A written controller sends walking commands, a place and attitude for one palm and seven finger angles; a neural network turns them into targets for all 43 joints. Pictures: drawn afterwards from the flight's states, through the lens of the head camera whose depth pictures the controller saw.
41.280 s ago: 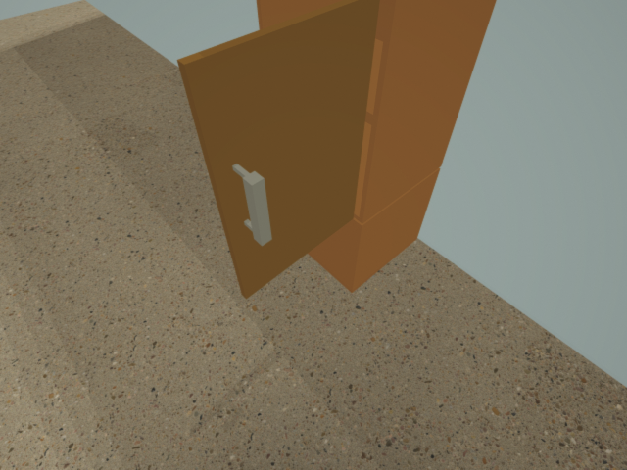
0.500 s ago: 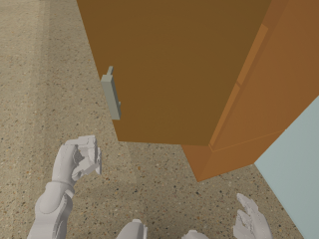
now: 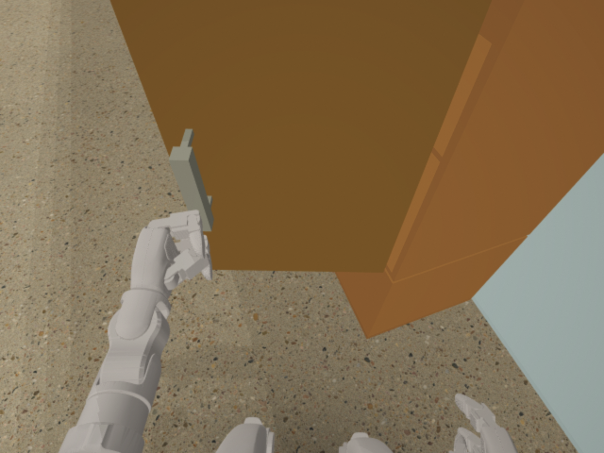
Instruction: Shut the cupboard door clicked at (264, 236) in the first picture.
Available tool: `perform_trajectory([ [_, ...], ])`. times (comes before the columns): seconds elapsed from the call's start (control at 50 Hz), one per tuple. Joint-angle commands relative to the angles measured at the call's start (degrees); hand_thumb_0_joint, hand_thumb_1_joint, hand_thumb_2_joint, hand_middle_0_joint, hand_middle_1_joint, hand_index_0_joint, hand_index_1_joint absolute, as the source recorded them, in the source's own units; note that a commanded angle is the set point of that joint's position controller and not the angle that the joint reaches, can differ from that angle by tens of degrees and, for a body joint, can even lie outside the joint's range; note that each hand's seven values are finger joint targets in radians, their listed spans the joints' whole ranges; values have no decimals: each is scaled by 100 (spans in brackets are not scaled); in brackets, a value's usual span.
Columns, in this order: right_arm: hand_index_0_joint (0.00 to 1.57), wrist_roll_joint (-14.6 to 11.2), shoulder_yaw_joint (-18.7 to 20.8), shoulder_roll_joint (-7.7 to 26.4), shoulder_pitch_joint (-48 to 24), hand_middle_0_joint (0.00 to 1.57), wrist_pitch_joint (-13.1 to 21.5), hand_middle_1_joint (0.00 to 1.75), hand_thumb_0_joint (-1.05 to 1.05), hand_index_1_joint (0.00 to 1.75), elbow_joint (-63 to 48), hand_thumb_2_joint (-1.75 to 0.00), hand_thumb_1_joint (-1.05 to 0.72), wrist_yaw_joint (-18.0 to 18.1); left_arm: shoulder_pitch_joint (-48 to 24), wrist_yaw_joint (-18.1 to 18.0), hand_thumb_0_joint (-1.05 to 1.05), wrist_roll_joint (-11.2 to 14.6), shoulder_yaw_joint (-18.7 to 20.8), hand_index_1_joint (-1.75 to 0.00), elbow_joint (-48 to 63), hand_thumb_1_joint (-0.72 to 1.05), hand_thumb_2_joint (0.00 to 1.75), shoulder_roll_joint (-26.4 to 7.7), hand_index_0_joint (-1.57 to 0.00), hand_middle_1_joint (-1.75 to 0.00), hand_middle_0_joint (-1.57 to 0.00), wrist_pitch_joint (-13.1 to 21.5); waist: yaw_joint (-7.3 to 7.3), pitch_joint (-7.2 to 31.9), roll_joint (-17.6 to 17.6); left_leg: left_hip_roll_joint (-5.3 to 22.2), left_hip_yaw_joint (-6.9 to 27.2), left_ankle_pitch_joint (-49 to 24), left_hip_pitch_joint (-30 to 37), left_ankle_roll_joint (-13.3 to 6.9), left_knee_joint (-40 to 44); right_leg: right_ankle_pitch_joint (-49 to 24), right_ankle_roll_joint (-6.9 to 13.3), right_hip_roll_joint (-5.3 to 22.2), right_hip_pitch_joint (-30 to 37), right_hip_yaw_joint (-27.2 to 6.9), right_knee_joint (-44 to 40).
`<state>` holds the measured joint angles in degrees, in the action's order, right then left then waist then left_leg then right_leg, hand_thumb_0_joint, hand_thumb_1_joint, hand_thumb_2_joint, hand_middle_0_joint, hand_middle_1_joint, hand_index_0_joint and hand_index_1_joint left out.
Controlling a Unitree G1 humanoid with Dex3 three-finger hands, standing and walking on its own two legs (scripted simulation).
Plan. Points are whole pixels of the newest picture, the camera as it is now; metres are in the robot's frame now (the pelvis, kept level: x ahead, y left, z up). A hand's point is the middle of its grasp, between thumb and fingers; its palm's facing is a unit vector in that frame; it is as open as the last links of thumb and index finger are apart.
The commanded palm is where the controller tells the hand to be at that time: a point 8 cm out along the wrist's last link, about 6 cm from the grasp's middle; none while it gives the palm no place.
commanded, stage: bring the fist close to the handle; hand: left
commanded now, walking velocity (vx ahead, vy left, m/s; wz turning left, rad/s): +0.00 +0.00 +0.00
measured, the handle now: (197, 182) +0.49 +0.18 +0.05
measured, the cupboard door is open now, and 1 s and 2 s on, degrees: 69 68 54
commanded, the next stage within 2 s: push the door shut along its arc in 0.58 s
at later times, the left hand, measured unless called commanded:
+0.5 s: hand (209, 238) +0.38 +0.14 +0.06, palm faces +0.01 -1.00 -0.02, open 3.1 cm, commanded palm +0.36 +0.19 +0.06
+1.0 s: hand (217, 216) +0.42 +0.13 +0.06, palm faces -0.07 -1.00 -0.03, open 3.1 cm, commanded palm +0.40 +0.18 +0.06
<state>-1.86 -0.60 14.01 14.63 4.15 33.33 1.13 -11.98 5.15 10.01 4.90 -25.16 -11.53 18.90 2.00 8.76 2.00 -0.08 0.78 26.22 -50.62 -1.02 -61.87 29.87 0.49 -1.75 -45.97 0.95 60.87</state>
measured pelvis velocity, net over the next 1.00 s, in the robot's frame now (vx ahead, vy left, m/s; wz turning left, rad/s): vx -0.01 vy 0.00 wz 0.00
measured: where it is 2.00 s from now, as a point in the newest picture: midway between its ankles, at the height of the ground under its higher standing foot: outside the picture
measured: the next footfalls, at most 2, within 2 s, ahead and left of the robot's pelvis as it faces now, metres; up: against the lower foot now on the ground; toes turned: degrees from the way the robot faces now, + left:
none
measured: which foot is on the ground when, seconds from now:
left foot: down 0.00-1.00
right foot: down 0.00-1.00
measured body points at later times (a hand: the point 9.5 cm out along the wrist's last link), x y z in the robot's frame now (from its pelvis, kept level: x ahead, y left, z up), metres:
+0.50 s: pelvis +0.00 +0.00 +0.00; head +0.06 +0.00 +0.45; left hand +0.38 +0.19 +0.06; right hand +0.09 -0.26 -0.11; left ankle +0.04 +0.11 -0.66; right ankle +0.00 -0.12 -0.66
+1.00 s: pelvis -0.01 +0.00 -0.01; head +0.06 +0.00 +0.44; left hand +0.41 +0.19 +0.07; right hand +0.09 -0.26 -0.12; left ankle +0.04 +0.11 -0.66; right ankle +0.00 -0.12 -0.66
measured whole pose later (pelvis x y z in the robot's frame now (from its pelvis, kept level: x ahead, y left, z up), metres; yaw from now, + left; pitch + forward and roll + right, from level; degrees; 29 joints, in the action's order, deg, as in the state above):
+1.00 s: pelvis -0.01 +0.00 -0.01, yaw +0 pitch +17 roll -2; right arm -1.6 -0.3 14.3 16.1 1.0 35.5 0.1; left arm -34.3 8.8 8.4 9.5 -51.1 -14.9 24.3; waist 4.2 8.5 1.8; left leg 0.2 0.9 25.1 -54.7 -0.9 -63.1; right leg 28.9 0.6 -2.0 -50.2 1.1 62.4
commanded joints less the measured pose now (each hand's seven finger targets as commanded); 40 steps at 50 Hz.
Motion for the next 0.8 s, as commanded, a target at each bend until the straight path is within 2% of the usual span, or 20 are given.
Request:
perform_trajectory([
  [0.0, 20, -12, 291, 796, 79, 20, 142, 30, 0, 30, -644, -90, -90, 49, -1782, -53, 0, 56, 620, -150, 609, 90, 90, -971, -130, -150, -130, 368, 71, 1637, -251, 58, 78, -1290, 1300, -46, 756, -1791, 57, 39, 621, -101, -909],
  [0.08, 20, -14, 308, 762, 133, 20, 91, 30, 0, 30, -610, -90, -90, 6, -2382, -35, 0, 27, 446, -150, 485, 90, 90, -784, -130, -150, -130, 546, 140, 1875, -25, 78, 82, -1491, 1533, -14, 723, -1955, 70, 37, 504, -75, -820],
  [0.14, 20, -12, 342, 784, 233, 20, 67, 30, 0, 30, -513, -90, -90, -17, -2722, -37, 0, -11, 389, -150, 167, 90, 90, -723, -130, -150, -130, 607, 204, 1846, -77, 95, 122, -1457, 1583, -3, 698, -1886, 73, 20, 351, -59, -835],
  [0.16, 20, -4, 343, 780, 260, 20, 62, 30, 0, 30, -486, -90, -90, -22, -2981, -39, 0, -18, 244, -150, 66, 90, 90, -568, -130, -150, -130, 618, 316, 1829, -165, 96, 128, -1413, 1591, -19, 685, -1857, 56, 17, 269, -50, -846],
  [0.22, 20, 7, 361, 816, 315, 20, 2, 30, 0, 30, -507, -90, -90, -43, -2647, -69, 0, -37, 609, -150, -168, 90, 90, -863, -130, -150, -130, 626, 117, 1982, -134, 70, 94, -1439, 1543, -17, 726, -1884, 75, 19, 443, -70, -852],
  [0.24, 20, 9, 352, 802, 306, 20, -21, 30, 0, 30, -517, -90, -90, -54, -2689, -61, 0, -29, 589, -150, -177, 90, 90, -843, -130, -150, -130, 638, 151, 1940, -235, 61, 63, -1401, 1455, -32, 735, -1907, 54, 17, 509, -89, -872],
  [0.26, 20, 16, 358, 804, 310, 20, -44, 30, 0, 30, -523, -90, -90, -59, -2610, -58, 0, -19, 734, -150, -194, 90, 90, -973, -130, -150, -130, 661, 87, 1962, -282, 57, 38, -1405, 1373, -33, 743, -1951, 51, 23, 617, -123, -880],
  [0.3, 20, 9, 349, 822, 309, 20, -93, 30, 0, 30, -573, -90, -90, -56, -2604, -41, 0, -41, 785, -150, -145, 90, 90, -1089, -130, -150, -130, 695, 58, 1904, -161, 55, 40, -1362, 1334, -37, 783, -1912, 72, 15, 651, -122, -870],
  [0.36, 20, 9, 374, 778, 316, 20, -99, 30, 0, 30, -585, -90, -90, -75, -2678, -48, 0, -24, 596, -150, 154, 90, 90, -854, -130, -150, -130, 820, 96, 2108, -23, 70, 41, -1555, 1622, -21, 788, -2032, 71, 5, 604, -96, -840],
  [0.38, 20, 6, 382, 775, 329, 20, -88, 30, 0, 30, -570, -90, -90, -80, -2652, -48, 0, 2, 562, -150, 165, 90, 90, -792, -130, -150, -130, 835, 114, 2074, -59, 73, 37, -1545, 1663, -23, 783, -2015, 66, -2, 580, -83, -866],
  [0.4, 20, 3, 397, 813, 350, 20, -96, 30, 0, 30, -556, -90, -90, -66, -2546, -62, 0, 7, 717, -150, 143, 90, 90, -974, -130, -150, -130, 843, 92, 2026, -176, 84, 53, -1547, 1615, -33, 781, -2028, 71, -13, 617, -99, -880],
  [0.46, 20, -8, 388, 791, 321, 20, -87, 30, 0, 30, -498, -90, -90, -57, -2778, -37, 0, -15, 443, -150, 64, 90, 90, -744, -130, -150, -130, 868, 234, 1760, -202, 89, 46, -1236, 1524, -39, 824, -1741, 44, -2, 422, -94, -961],
  [0.52, 20, -12, 377, 804, 289, 20, -89, 30, 0, 30, -493, -90, -90, -42, -2750, -54, 0, -32, 505, -150, 0, 90, 90, -815, -130, -150, -130, 868, 187, 1689, -64, 67, 55, -1094, 1519, -39, 873, -1574, 67, 6, 391, -98, -997],
  [0.54, 20, -3, 384, 801, 292, 20, -85, 30, 0, 30, -489, -90, -90, -41, -2745, -55, 0, -16, 509, -150, -7, 90, 90, -781, -130, -150, -130, 879, 193, 1739, -274, 71, 69, -1089, 1508, -46, 869, -1569, 55, 3, 428, -87, -996],
  [0.6, 20, -1, 377, 825, 295, 20, -82, 30, 0, 30, -468, -90, -90, -22, -2901, -61, 0, -46, 546, -150, -18, 90, 90, -896, -130, -150, -130, 899, 185, 1791, -66, 70, 84, -1070, 1560, -42, 853, -1522, 75, -2, 368, -97, -970],
  [0.64, 20, -4, 371, 786, 260, 20, -61, 30, 0, 30, -490, -90, -90, -50, -2877, -56, 0, -37, 393, -150, -21, 90, 90, -666, -130, -150, -130, 913, 185, 1807, -16, 72, 94, -1068, 1663, -20, 873, -1483, 73, 4, 302, -55, -964],
  [0.66, 20, -4, 369, 801, 251, 20, -62, 30, 0, 30, -496, -90, -90, -45, -2872, -64, 0, -25, 460, -150, -89, 90, 90, -738, -130, -150, -130, 906, 194, 1762, -207, 74, 90, -1030, 1587, -37, 863, -1471, 64, -5, 330, -68, -991],
  [0.7, 20, -3, 357, 844, 281, 20, -85, 30, 0, 30, -446, -90, -90, -20, -3124, -27, 0, -90, 587, -150, -251, 90, 90, -1029, -130, -150, -130, 909, 246, 1642, -154, 74, 106, -901, 1442, -47, 841, -1370, 69, -2, 276, -100, -973],
  [0.74, 20, -12, 333, 820, 263, 20, -87, 30, 0, 30, -399, -90, -90, -13, -3675, 47, 0, -137, 418, -150, -467, 90, 90, -912, -130, -150, -130, 929, 374, 1559, -187, 72, 143, -705, 1388, -50, 825, -1172, 57, 10, 104, -99, -974],
  [0.78, 20, -5, 334, 851, 295, 20, -85, 30, 0, 30, -365, -90, -90, 7, -3962, 110, 0, -112, 585, -150, -695, 90, 90, -1116, -130, -150, -130, 954, 361, 1673, -154, 63, 158, -680, 1378, -49, 780, -1123, 69, 5, 95, -127, -955],
])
